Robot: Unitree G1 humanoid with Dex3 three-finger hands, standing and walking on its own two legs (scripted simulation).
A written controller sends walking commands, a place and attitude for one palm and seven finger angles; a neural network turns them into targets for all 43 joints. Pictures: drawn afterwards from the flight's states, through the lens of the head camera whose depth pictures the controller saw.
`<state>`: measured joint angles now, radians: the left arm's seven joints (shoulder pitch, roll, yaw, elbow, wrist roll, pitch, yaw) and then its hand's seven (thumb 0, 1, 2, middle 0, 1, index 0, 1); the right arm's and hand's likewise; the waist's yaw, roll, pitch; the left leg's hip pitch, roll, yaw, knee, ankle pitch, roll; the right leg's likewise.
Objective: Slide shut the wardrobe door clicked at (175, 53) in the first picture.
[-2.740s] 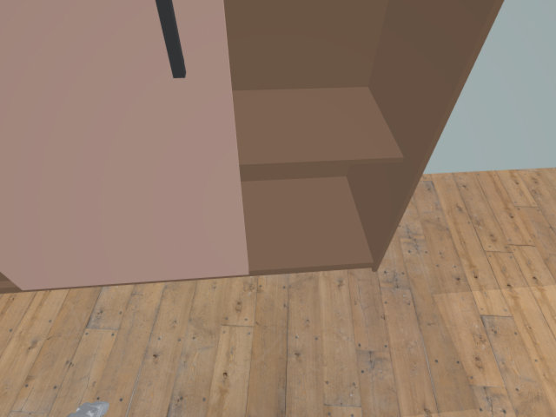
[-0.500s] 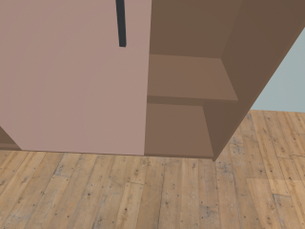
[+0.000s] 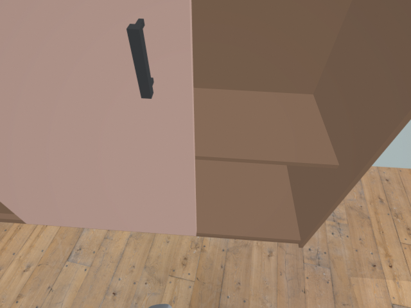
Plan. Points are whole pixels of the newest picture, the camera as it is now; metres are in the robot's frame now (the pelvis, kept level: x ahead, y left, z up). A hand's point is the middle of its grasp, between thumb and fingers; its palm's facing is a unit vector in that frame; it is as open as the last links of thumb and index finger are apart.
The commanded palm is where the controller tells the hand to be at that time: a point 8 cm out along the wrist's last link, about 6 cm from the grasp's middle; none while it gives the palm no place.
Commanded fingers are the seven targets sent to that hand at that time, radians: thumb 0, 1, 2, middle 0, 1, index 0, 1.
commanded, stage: come to a stop and stand still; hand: left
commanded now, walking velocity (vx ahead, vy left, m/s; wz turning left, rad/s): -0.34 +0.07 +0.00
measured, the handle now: (143, 60) +0.53 +0.16 +0.22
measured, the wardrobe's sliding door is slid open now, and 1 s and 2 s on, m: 0.52 0.52 0.52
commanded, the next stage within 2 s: look again from close up in 1.46 s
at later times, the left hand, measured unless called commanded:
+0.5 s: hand out of the picture +0.05 +0.19 -0.17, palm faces +0.03 -0.95 -0.31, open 7.4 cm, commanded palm none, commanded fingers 0.00 0.90 0.90 -0.20 -0.30 -0.20 -0.30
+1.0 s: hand out of the picture +0.03 +0.18 -0.18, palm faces +0.04 -0.98 -0.21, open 7.4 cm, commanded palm none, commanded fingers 0.00 0.90 0.90 -0.20 -0.30 -0.20 -0.30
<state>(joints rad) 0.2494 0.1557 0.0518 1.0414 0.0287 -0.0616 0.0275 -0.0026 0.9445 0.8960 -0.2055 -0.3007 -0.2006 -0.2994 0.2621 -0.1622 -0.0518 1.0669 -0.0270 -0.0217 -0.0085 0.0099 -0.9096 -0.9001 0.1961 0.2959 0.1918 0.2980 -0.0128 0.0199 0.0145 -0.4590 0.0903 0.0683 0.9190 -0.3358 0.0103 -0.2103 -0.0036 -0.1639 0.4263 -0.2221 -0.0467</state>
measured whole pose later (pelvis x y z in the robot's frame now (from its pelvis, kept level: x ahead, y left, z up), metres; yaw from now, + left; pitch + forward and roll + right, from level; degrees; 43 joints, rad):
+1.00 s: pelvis +0.01 +0.00 +0.00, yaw -1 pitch -1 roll +0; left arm 0.23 0.18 0.02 1.11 0.02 0.02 0.03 0.01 0.91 0.90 -0.20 -0.30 -0.20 -0.30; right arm 0.25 -0.15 -0.01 1.10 -0.02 0.01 -0.03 0.01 -0.92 -0.90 0.20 0.30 0.20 0.30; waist 0.02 -0.02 0.02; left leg -0.16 0.01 0.06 0.42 -0.25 0.01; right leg -0.19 -0.05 -0.05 0.45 -0.24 0.02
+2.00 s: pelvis +0.02 -0.02 +0.00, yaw -1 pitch +0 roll +1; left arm 0.27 0.15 -0.01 1.12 0.02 -0.02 0.03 0.01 0.91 0.90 -0.20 -0.30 -0.20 -0.30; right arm 0.28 -0.15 0.01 1.12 -0.02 -0.03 -0.02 0.01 -0.91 -0.90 0.20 0.30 0.19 0.30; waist 0.01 0.01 0.02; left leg -0.16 0.02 0.07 0.44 -0.27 -0.01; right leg -0.22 -0.03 -0.04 0.49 -0.27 0.00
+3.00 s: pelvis -0.01 -0.02 -0.04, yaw +0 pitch +6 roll +1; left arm 0.43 0.16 0.11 0.03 -0.23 -0.41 -0.31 0.01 0.67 0.79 -0.22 -0.46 -0.22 -0.46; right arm 0.15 -0.26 -0.09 0.52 0.02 -0.26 -0.02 0.02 -0.91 -0.90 0.20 0.30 0.19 0.30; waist 0.00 -0.03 -0.10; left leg -0.53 0.04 0.05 0.85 -0.43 -0.02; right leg -0.57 -0.04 -0.05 0.87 -0.41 -0.01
